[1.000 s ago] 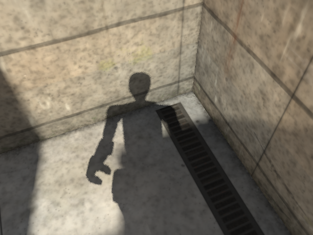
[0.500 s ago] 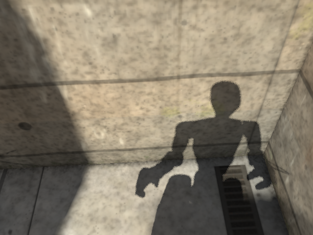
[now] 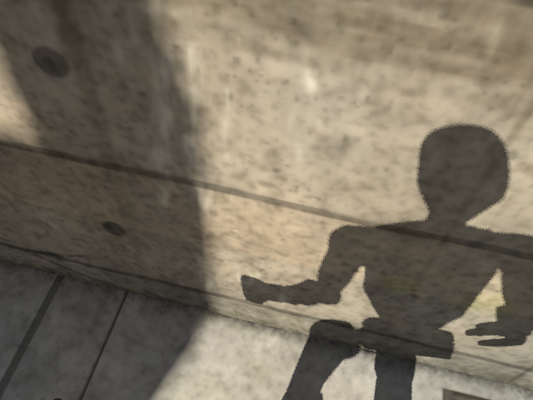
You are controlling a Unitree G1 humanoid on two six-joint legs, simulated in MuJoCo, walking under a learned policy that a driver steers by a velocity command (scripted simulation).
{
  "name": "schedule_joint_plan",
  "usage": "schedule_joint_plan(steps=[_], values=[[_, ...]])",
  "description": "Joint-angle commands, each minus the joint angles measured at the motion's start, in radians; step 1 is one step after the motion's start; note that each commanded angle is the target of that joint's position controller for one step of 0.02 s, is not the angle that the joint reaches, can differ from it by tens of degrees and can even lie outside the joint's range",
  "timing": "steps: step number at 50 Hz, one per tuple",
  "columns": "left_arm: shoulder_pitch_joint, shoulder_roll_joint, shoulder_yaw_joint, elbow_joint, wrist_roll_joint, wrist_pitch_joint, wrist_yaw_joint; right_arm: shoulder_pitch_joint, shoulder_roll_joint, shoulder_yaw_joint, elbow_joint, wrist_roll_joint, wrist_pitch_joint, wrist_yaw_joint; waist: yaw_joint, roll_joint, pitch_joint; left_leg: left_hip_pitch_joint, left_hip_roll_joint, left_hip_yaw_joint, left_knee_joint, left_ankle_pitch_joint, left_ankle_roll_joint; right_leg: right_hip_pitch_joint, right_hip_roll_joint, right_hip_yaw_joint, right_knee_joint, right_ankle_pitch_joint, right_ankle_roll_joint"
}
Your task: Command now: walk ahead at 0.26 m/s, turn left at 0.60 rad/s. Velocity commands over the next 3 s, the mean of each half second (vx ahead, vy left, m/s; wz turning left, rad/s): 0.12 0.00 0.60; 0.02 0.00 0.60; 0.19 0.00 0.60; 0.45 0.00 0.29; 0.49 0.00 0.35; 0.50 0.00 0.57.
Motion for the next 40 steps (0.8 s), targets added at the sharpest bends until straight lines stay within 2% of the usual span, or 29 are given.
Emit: schedule_joint_plan(steps=[1,3,6,8,9,11,12,13,14,15,16,17,19,20,21,23,25,27,29,30,31,32,33,34,35,36,37,39,40], values=[[0.087,0.064,0.015,-0.041,-0.001,0.012,0.019,-0.137,-0.19,-0.049,-0.086,0.016,-0.026,-0.019,0.087,0.084,-0.169,-0.011,0.187,-0.096,-0.062,0.771,0.148,0.128,0.071,-0.059,-0.221,0.062,0.029],[0.007,0.044,0.007,-0.059,0.006,0.031,0.025,-0.118,-0.192,-0.057,-0.083,0.028,-0.003,-0.038,0.048,0.114,-0.188,-0.018,0.165,-0.106,-0.036,0.645,0.111,0.17,0.112,-0.07,-0.35,0.192,0.036],[-0.041,0.071,0.011,-0.068,-0.008,0.044,0.02,-0.134,-0.161,-0.049,-0.115,0.01,0.036,-0.058,0.018,0.164,-0.225,0.026,0.193,-0.193,0.012,0.509,0.072,0.203,0.123,-0.032,-0.466,0.308,0.028],[-0.041,0.103,0.017,-0.063,-0.008,0.045,0.021,-0.15,-0.149,-0.041,-0.13,0.007,0.049,-0.065,0.026,0.178,-0.222,0.064,0.208,-0.269,0.053,0.418,0.058,0.22,0.104,0.011,-0.508,0.296,0.011],[-0.039,0.133,0.027,-0.056,-0.004,0.045,0.026,-0.173,-0.135,-0.04,-0.155,0.004,0.045,-0.071,0.036,0.2,-0.209,0.081,0.213,-0.307,0.074,0.38,0.047,0.235,0.09,0.038,-0.553,0.286,-0.01],[0.022,0.114,0.023,-0.026,0.017,0.022,0.037,-0.197,-0.098,-0.024,-0.167,0.011,0.044,-0.061,0.079,0.187,-0.22,0.102,0.166,-0.324,0.201,0.282,0.012,0.337,0.042,0.043,-0.695,0.398,-0.054],[0.045,0.138,0.024,-0.016,0.037,0.013,0.039,-0.157,-0.049,-0.006,-0.171,0.006,0.042,-0.053,0.069,0.062,-0.272,0.013,0.108,-0.292,0.368,-0.007,-0.028,0.505,-0.088,0.147,-0.698,0.593,-0.109],[0.007,0.169,0.024,-0.017,0.057,0.029,0.054,-0.024,-0.008,0.012,-0.174,-0.013,0.042,-0.042,-0.013,-0.126,-0.271,-0.179,0.016,-0.214,0.528,-0.54,-0.081,0.633,-0.299,0.351,-0.653,0.956,-0.261],[0.05,0.161,0.043,0.01,0.034,0.042,0.052,-0.028,-0.131,-0.017,-0.181,-0.013,0.044,-0.035,0.013,-0.175,-0.31,-0.237,0.015,-0.147,0.728,-0.614,-0.135,0.59,-0.406,0.493,-0.722,0.852,-0.409],[0.036,0.139,0.041,0.002,0.012,0.047,0.049,-0.046,-0.212,-0.044,-0.172,-0.01,0.052,-0.035,0.027,-0.086,-0.284,-0.252,0.051,-0.134,0.865,-0.541,-0.166,0.551,-0.364,0.421,-0.73,0.733,-0.391],[0.02,0.131,0.045,0.006,0.001,0.05,0.053,-0.089,-0.196,-0.043,-0.18,-0.006,0.07,-0.042,0.033,-0.027,-0.256,-0.275,0.079,-0.128,0.903,-0.466,-0.18,0.518,-0.299,0.323,-0.735,0.603,-0.333],[-0.015,0.131,0.046,0.003,-0.006,0.055,0.053,-0.106,-0.176,-0.035,-0.194,-0.006,0.09,-0.045,0.027,-0.014,-0.209,-0.276,0.089,-0.114,0.869,-0.43,-0.19,0.464,-0.253,0.248,-0.747,0.528,-0.301],[0.004,0.144,0.058,0.033,-0.001,0.068,0.061,-0.155,-0.097,-0.007,-0.225,-0.014,0.104,-0.049,0.047,-0.021,-0.174,-0.228,0.1,-0.058,0.799,-0.362,-0.194,0.393,-0.21,0.155,-0.795,0.455,-0.282],[0.014,0.152,0.062,0.042,0.007,0.07,0.062,-0.17,-0.079,-0.003,-0.238,-0.011,0.102,-0.051,0.051,-0.039,-0.173,-0.211,0.105,-0.038,0.768,-0.344,-0.195,0.391,-0.2,0.108,-0.802,0.484,-0.28],[0.027,0.142,0.062,0.048,0.0,0.077,0.06,-0.177,-0.068,0.001,-0.25,-0.01,0.104,-0.054,0.058,-0.054,-0.186,-0.206,0.108,-0.027,0.749,-0.33,-0.201,0.412,-0.193,0.085,-0.802,0.518,-0.282],[0.04,0.151,0.07,0.058,-0.002,0.081,0.057,-0.176,-0.066,0.002,-0.267,-0.006,0.104,-0.054,0.059,-0.081,-0.22,-0.188,0.126,-0.019,0.693,-0.307,-0.2,0.446,-0.208,0.048,-0.795,0.544,-0.286],[0.041,0.172,0.085,0.065,-0.013,0.081,0.047,-0.157,-0.064,0.0,-0.265,0.003,0.098,-0.052,0.057,-0.112,-0.233,-0.139,0.14,-0.004,0.594,-0.268,-0.188,0.435,-0.204,0.007,-0.8,0.453,-0.263],[0.038,0.179,0.089,0.073,-0.024,0.083,0.041,-0.144,-0.065,0.0,-0.261,0.001,0.105,-0.04,0.047,-0.139,-0.227,-0.063,0.14,0.017,0.489,-0.245,-0.154,0.384,-0.205,-0.017,-0.817,0.325,-0.242],[0.047,0.196,0.099,0.077,-0.026,0.081,0.036,-0.114,-0.083,-0.01,-0.249,-0.002,0.113,-0.033,0.042,-0.158,-0.211,-0.012,0.127,0.051,0.364,-0.215,-0.111,0.36,-0.214,-0.034,-0.817,0.212,-0.21],[0.051,0.199,0.102,0.075,-0.027,0.079,0.025,-0.082,-0.084,-0.014,-0.242,-0.001,0.118,-0.029,0.029,-0.177,-0.203,0.031,0.115,0.066,0.265,-0.179,-0.087,0.357,-0.198,-0.06,-0.787,0.196,-0.178],[0.068,0.183,0.102,0.08,-0.029,0.077,0.018,-0.053,-0.091,-0.021,-0.225,-0.001,0.123,-0.026,0.021,-0.155,-0.195,0.075,0.092,0.086,0.185,-0.157,-0.055,0.33,-0.185,-0.079,-0.762,0.168,-0.142],[0.086,0.146,0.092,0.088,-0.02,0.082,0.014,-0.017,-0.1,-0.031,-0.207,0.002,0.127,-0.023,0.013,-0.124,-0.175,0.128,0.069,0.088,0.113,-0.147,-0.026,0.281,-0.15,-0.118,-0.701,0.109,-0.092],[0.128,0.094,0.08,0.086,0.003,0.083,0.007,0.025,-0.145,-0.046,-0.192,0.001,0.137,-0.027,0.02,0.05,-0.155,0.238,0.147,-0.045,0.045,0.05,0.019,0.137,-0.07,-0.21,-0.518,0.024,-0.014],[0.068,0.071,0.065,0.01,0.02,0.073,0.004,0.052,-0.294,-0.083,-0.204,-0.008,0.147,-0.036,0.008,0.352,-0.151,0.287,0.354,-0.371,-0.006,0.265,0.161,-0.126,0.064,-0.238,-0.279,-0.204,0.061],[-0.02,0.129,0.083,-0.008,0.014,0.063,0.018,0.039,-0.295,-0.084,-0.233,-0.056,0.122,-0.027,-0.041,0.26,-0.179,0.199,0.402,-0.459,-0.046,0.28,0.248,-0.149,0.075,-0.057,-0.038,-0.282,0.067],[-0.016,0.13,0.085,-0.015,-0.006,0.066,0.022,-0.048,-0.257,-0.069,-0.232,-0.057,0.101,-0.021,0.012,0.212,-0.15,0.176,0.379,-0.388,-0.047,0.291,0.219,-0.176,0.051,-0.009,0.044,-0.221,0.061],[0.037,0.122,0.084,0.011,-0.016,0.076,0.031,-0.122,-0.215,-0.06,-0.249,-0.036,0.088,-0.022,0.052,0.204,-0.137,0.148,0.339,-0.31,-0.023,0.315,0.165,-0.153,0.039,0.001,0.051,-0.152,0.061],[0.095,0.126,0.087,0.038,-0.003,0.092,0.046,-0.164,-0.16,-0.044,-0.254,-0.002,0.091,-0.022,0.063,0.223,-0.151,0.101,0.29,-0.241,0.012,0.364,0.118,-0.075,0.042,0.001,0.082,-0.057,0.073],[0.088,0.12,0.085,0.021,-0.001,0.099,0.044,-0.172,-0.147,-0.037,-0.264,-0.007,0.105,-0.024,0.065,0.218,-0.153,0.078,0.271,-0.236,0.018,0.366,0.118,-0.046,0.06,-0.009,0.085,-0.031,0.069]])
